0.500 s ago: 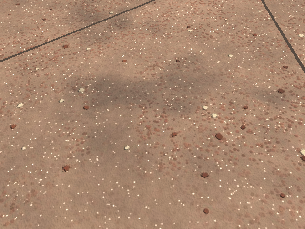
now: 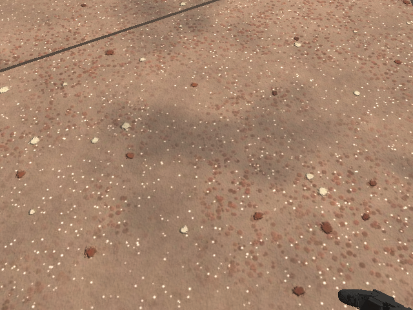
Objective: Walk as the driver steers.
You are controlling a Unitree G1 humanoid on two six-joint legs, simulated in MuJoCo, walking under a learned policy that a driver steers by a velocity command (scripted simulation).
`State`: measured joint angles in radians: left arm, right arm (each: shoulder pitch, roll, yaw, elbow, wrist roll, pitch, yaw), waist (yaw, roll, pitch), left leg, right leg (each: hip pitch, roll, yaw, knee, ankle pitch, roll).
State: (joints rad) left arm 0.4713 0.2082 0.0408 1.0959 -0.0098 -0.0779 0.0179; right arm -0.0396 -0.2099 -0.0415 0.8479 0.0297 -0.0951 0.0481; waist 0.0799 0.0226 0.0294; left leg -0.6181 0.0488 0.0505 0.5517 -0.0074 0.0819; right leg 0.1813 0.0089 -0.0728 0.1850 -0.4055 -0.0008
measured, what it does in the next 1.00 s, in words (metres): walks ahead: left foot, then right foot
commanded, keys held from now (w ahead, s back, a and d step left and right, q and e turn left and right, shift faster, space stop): w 1.00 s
